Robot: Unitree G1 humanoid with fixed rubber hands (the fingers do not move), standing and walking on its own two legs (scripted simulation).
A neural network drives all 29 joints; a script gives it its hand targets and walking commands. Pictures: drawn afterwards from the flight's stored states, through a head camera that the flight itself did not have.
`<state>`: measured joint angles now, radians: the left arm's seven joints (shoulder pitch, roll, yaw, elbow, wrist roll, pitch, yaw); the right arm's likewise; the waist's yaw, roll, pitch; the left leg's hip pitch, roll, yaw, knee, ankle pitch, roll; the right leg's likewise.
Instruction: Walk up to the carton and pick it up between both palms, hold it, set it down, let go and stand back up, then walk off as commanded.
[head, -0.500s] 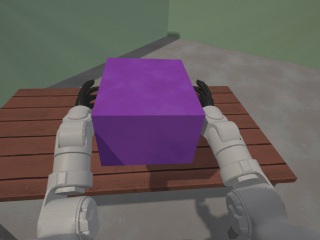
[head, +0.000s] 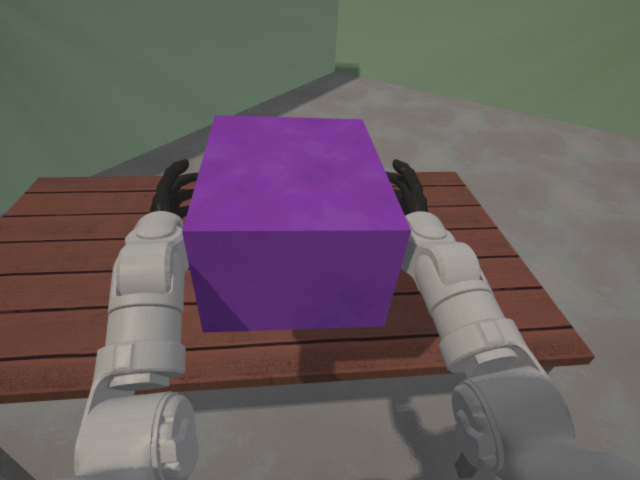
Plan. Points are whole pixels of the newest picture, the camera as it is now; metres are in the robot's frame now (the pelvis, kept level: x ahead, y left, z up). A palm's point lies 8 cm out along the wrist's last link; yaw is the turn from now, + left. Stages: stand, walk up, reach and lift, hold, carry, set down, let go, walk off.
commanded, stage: hold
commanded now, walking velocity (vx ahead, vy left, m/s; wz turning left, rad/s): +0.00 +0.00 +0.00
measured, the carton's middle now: (292, 212) +0.39 +0.01 +0.19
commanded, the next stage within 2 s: set down in 1.42 s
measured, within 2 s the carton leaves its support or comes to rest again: neither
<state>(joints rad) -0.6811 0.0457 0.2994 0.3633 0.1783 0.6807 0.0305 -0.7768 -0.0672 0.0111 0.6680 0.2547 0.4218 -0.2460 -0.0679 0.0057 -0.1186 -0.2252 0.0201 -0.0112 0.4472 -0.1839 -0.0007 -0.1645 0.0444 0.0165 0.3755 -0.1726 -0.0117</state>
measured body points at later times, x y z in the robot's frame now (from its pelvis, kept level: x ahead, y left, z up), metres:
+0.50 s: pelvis +0.00 +0.00 +0.00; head -0.06 +0.01 +0.45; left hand +0.39 +0.16 +0.20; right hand +0.39 -0.14 +0.19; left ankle +0.04 +0.12 -0.74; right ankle +0.02 -0.11 -0.74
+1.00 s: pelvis +0.00 +0.00 +0.00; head -0.06 +0.01 +0.45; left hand +0.39 +0.16 +0.19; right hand +0.39 -0.14 +0.19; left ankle +0.04 +0.12 -0.74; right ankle +0.02 -0.11 -0.74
